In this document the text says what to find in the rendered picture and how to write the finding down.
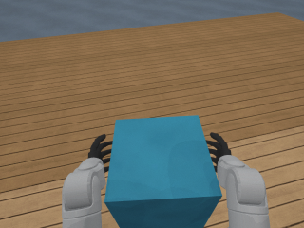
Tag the robot right hand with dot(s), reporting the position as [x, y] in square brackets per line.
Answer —
[221, 146]

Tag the robot left forearm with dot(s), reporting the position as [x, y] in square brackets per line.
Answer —
[81, 195]

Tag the robot left hand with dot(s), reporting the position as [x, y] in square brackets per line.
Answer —
[96, 150]

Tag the carton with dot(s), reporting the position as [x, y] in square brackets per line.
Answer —
[161, 174]

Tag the robot right forearm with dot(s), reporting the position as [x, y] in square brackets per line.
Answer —
[246, 195]

